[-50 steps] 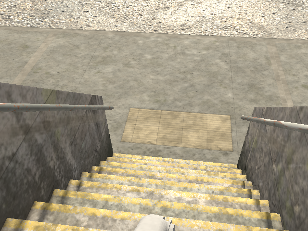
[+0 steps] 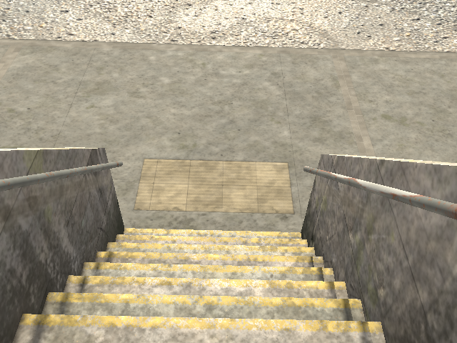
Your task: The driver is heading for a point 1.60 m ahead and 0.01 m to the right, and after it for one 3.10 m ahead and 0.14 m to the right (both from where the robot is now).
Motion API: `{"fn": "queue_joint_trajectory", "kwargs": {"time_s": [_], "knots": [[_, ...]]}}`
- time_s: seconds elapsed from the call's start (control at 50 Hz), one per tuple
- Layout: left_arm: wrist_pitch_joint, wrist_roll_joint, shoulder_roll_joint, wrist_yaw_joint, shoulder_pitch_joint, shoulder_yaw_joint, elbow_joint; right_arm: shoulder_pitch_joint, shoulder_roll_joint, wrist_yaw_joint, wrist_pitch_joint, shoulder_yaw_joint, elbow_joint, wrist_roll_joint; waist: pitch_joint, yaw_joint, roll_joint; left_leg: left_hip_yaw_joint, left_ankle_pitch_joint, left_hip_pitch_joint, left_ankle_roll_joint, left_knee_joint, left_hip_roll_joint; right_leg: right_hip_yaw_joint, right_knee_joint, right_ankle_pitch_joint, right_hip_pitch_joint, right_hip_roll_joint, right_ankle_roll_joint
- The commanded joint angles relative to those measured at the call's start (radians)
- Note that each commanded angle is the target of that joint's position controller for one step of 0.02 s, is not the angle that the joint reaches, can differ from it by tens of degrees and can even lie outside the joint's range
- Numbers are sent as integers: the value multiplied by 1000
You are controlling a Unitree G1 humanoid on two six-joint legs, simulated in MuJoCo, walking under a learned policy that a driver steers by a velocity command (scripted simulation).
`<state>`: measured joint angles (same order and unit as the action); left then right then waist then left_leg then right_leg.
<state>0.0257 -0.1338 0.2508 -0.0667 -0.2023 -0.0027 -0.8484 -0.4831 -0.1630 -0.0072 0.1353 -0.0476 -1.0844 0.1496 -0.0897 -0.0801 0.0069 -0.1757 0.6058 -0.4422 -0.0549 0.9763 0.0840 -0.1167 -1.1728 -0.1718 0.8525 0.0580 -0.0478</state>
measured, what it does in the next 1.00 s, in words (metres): goes down: right foot 0.21 m lower, then left foot 0.21 m lower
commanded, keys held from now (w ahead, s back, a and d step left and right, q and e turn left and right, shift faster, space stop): w+e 0.26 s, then w+q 0.06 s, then q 0.44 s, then w+q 0.24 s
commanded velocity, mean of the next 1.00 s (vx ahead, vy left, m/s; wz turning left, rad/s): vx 0.29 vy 0.00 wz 0.04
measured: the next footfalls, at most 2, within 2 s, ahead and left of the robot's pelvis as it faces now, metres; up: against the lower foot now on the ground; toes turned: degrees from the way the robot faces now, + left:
right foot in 0.26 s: +0.17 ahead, -0.22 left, -0.21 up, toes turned -15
left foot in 0.74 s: +0.40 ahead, -0.10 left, -0.43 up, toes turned +0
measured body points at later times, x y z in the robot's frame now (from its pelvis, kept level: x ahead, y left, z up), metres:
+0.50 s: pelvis +0.19 -0.16 -0.20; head +0.19 -0.15 +0.25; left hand +0.16 +0.07 -0.36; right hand +0.23 -0.41 -0.34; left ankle +0.37 -0.04 -0.81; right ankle +0.13 -0.21 -0.90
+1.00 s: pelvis +0.39 -0.19 -0.41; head +0.40 -0.19 +0.04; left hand +0.54 +0.02 -0.54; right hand +0.25 -0.39 -0.55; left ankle +0.36 -0.10 -1.11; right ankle +0.53 -0.36 -1.01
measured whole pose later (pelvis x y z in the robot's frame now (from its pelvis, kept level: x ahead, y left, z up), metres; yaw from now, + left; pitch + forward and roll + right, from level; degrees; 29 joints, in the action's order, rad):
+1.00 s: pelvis +0.39 -0.19 -0.41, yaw +5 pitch +3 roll +1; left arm 0.05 -0.11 0.21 -0.10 -0.12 -0.03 -0.86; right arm -0.61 -0.14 -0.05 0.12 -0.03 -1.15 0.11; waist -0.06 -0.11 0.02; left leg 0.04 0.48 -0.44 -0.09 0.86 -0.09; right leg -0.06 -1.30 -0.21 0.96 0.12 -0.02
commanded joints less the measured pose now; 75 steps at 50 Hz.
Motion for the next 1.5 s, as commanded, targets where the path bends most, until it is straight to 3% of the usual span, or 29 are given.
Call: {"fn": "queue_joint_trajectory", "kwargs": {"time_s": [0.02,0.1,0.16,0.22,0.26,0.3,0.34,0.38,0.42,0.48,0.58,0.66,0.68,0.7,0.74,0.76,0.78,0.84,0.88,0.96,1.02,1.1,1.22,1.26,1.28,1.34,1.38,1.44,1.5], "knots": [[28,18,7,-20,159,-20,37,-148,40,44,10,-32,-37,-4,135,-64,-50,358,78,117,-160,-214,237,63,400,-347,253,54,-29],[-17,-15,42,-23,78,5,35,61,-97,-6,35,-9,21,24,217,83,-121,186,254,-370,-35,-247,274,169,260,-309,-433,10,-24],[-20,-16,-5,-7,323,-8,106,-98,-161,24,5,10,-58,-7,282,-44,-160,355,85,18,-32,-220,395,79,636,-81,-284,93,-59],[-6,9,76,-6,7,52,-81,-33,-184,6,-61,40,-60,-33,206,43,-18,199,17,191,38,195,277,170,987,-168,-522,84,-51],[22,14,190,4,-380,137,-246,-94,-239,-50,-108,68,-108,37,63,216,206,27,52,-42,49,809,85,283,1019,-224,-1127,-8,-49],[40,2,324,14,-608,169,-279,-56,-52,-124,-64,59,29,-30,-220,214,203,149,166,-584,-12,1183,-70,31,498,-517,-1559,85,-140],[63,49,246,-29,-387,128,-220,145,-107,-91,-14,68,207,-129,58,159,197,228,-28,-971,-9,1138,12,-299,671,182,-1219,370,-315],[82,15,-87,-48,-255,7,-193,90,-67,-37,-11,41,142,-98,173,39,-116,415,-469,-900,-37,659,169,-221,661,158,-776,371,-246],[100,50,-126,-4,-170,-20,-186,10,-55,-43,-44,55,82,-102,217,-40,-35,329,-714,-539,-27,354,127,-21,671,-92,-344,254,-186],[130,58,-37,48,-185,-32,-193,68,-89,-112,-45,62,82,-40,115,-15,44,264,-942,-289,-10,269,48,91,553,41,-176,115,-114],[103,32,-16,58,-277,-60,-237,179,-114,-91,-64,48,102,-47,139,19,53,187,-1150,-120,39,-17,-35,22,272,318,-162,125,-72],[70,87,-12,105,-377,-38,-211,507,-141,-82,-68,49,217,-70,224,188,66,168,-869,-375,23,-557,27,-134,199,273,-599,181,-72],[71,16,59,73,-332,-28,-228,241,-96,-72,-81,47,163,-40,164,51,188,160,-942,-43,6,-225,11,-183,139,141,-376,241,-116],[80,9,39,51,-216,-17,-180,28,-158,-55,-81,74,114,-43,137,-37,14,161,-884,192,-1,-250,2,-111,-17,39,-252,218,-73],[45,67,124,27,-64,20,-133,-258,-230,-15,-66,131,-10,-80,85,-164,-173,-4,-1011,512,-63,-849,-61,135,-593,245,-325,-4,30],[34,42,85,-25,-70,18,-87,-388,-298,-8,-73,154,-30,-66,-123,-174,-352,229,-1559,989,-272,-509,132,195,-1115,1019,79,-134,99],[43,81,-4,-42,-113,12,2,-257,-377,-28,-57,167,44,-70,-215,-38,-234,482,-1929,1081,-403,-337,274,129,-1086,1075,312,-124,93],[48,121,-26,53,-103,-1,84,-59,-251,-67,-59,144,51,-50,50,83,-34,613,-951,481,-391,-472,335,25,-743,748,437,2,17],[18,38,-81,39,-201,-32,-13,-122,-16,-66,-51,67,12,-44,233,110,-30,495,-581,69,-263,-488,151,46,-368,274,310,95,-27],[18,13,-68,-62,-120,-47,-62,-164,-46,-44,-6,18,-46,-44,155,56,-68,484,-299,-285,-251,-363,4,66,-171,-212,-34,56,33],[21,1,-4,-44,115,-41,33,-345,-39,4,23,1,-136,-20,118,-58,-46,700,-154,110,-255,-168,63,-16,6,-63,281,40,71],[2,53,19,-4,141,-51,51,-50,-139,5,-18,19,49,-28,177,-7,-125,582,248,-492,-213,-220,-10,83,382,-190,-480,-6,118],[46,90,109,10,-286,24,-52,-55,-197,-57,-100,43,101,-38,66,162,-33,593,-108,-248,-85,500,-114,132,1017,-253,-1002,65,-8],[84,37,291,-19,-510,88,-102,-294,-21,-125,-63,63,73,-99,-106,90,250,307,155,-838,-5,1253,-265,74,414,-945,-1464,266,-179],[61,72,354,-43,-536,121,-141,-175,-67,-115,-48,68,181,-119,-75,164,286,305,71,-1005,-12,1231,-257,-415,691,-166,-1307,438,-371],[55,8,21,-11,-352,38,-128,-8,43,-97,-6,32,206,-138,127,22,-9,303,-393,-891,-99,1082,-15,14,655,-248,-835,243,-59],[71,31,-88,15,-256,-4,-132,21,33,-115,-31,17,240,-81,270,-24,30,378,-518,-891,-91,899,57,-148,731,-13,-554,308,-143],[148,23,-4,59,-336,-13,-189,195,-40,-158,-39,45,253,-132,207,67,44,223,-991,-499,-42,342,11,45,708,8,-245,159,-109],[160,33,135,67,-267,-2,-204,194,-138,-177,-39,56,234,-77,155,13,21,337,-931,-699,-19,351,-14,-46,550,31,-478,161,-17]]}}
